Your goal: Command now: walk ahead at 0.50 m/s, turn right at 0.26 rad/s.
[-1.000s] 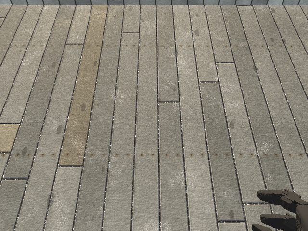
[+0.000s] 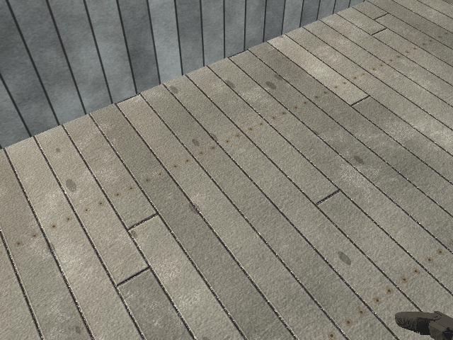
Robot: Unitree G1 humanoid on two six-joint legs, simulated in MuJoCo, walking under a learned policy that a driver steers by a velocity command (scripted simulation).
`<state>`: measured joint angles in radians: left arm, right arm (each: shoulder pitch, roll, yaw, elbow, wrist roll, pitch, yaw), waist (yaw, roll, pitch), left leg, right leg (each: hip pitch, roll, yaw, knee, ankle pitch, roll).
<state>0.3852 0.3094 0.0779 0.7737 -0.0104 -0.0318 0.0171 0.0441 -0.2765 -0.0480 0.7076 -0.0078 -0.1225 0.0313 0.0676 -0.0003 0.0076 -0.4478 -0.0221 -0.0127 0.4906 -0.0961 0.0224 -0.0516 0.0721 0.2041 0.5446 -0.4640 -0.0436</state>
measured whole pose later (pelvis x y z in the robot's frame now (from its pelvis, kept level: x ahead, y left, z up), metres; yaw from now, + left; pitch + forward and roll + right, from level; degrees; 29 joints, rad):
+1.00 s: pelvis +0.50 +0.07 -0.01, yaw +24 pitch +2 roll -2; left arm 0.29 0.31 0.08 0.85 -0.01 -0.05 0.01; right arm 0.07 -0.30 -0.07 0.63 0.01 -0.02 0.04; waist 0.05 0.02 0.07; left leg -0.53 0.01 0.03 0.62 -0.11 0.07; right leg -0.05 -0.09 -0.20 0.70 -0.46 0.07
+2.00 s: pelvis +0.67 +0.08 +0.00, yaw +11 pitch +2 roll +0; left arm 0.10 0.30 0.08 0.62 -0.01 0.05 -0.02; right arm 0.17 -0.32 -0.09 0.74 0.00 0.01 -0.02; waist -0.03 0.03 0.07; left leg -0.29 0.11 0.11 0.80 -0.49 -0.05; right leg -0.35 0.02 -0.03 0.58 -0.25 -0.04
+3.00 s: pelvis +1.01 +0.15 +0.01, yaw +27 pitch +1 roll -2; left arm 0.16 0.28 0.07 0.70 0.02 -0.10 -0.02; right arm 0.29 -0.31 -0.04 0.72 0.03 -0.04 -0.02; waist -0.03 0.04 0.04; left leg -0.44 0.03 -0.09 1.17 -0.40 -0.01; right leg -0.27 0.05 -0.05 0.41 -0.16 -0.03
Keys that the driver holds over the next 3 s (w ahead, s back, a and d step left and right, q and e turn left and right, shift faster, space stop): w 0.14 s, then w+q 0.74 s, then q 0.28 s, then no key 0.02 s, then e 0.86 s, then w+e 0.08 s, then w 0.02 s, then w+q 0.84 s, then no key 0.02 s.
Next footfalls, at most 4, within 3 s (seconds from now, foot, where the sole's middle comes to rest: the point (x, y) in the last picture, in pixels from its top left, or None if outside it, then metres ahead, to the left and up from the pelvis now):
0.48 right None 0.42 -0.12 -0.76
0.98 left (181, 292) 0.62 0.22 -0.76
1.40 right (242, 249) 0.77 0.04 -0.76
1.96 right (255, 256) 0.75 -0.01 -0.76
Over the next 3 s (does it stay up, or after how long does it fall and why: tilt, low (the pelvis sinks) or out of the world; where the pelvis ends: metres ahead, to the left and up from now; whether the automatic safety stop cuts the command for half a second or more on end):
stays up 1.01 0.15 0.01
